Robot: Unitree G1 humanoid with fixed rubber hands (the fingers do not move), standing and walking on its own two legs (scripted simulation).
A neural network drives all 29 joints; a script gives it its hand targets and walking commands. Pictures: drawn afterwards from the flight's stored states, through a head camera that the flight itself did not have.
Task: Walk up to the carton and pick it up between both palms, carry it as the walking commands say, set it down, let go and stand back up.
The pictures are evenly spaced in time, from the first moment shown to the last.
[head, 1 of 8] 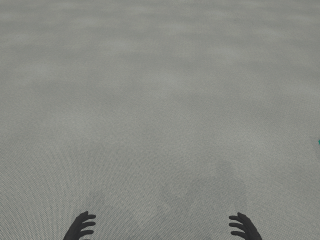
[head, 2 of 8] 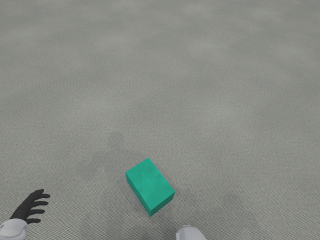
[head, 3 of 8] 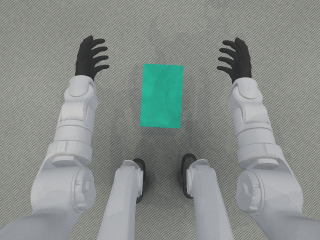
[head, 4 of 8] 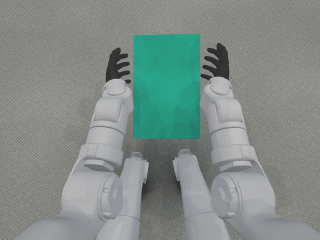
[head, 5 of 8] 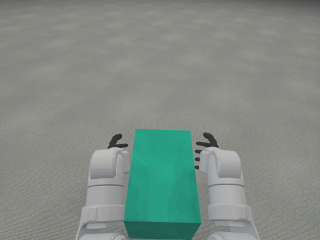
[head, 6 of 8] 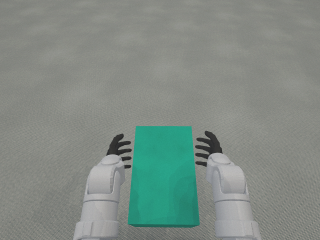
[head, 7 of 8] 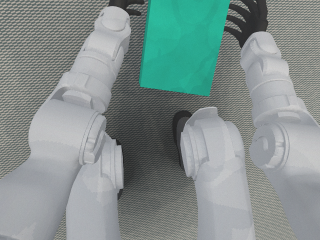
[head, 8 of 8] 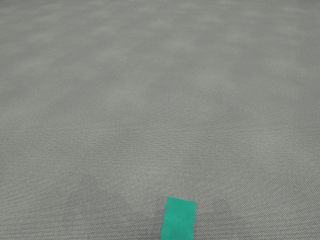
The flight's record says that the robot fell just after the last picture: no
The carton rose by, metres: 0.69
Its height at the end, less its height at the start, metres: +0.00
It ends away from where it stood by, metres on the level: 1.02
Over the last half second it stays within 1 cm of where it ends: yes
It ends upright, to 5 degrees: yes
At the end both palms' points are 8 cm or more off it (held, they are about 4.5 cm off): yes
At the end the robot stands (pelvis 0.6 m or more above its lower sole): yes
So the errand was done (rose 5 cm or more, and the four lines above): yes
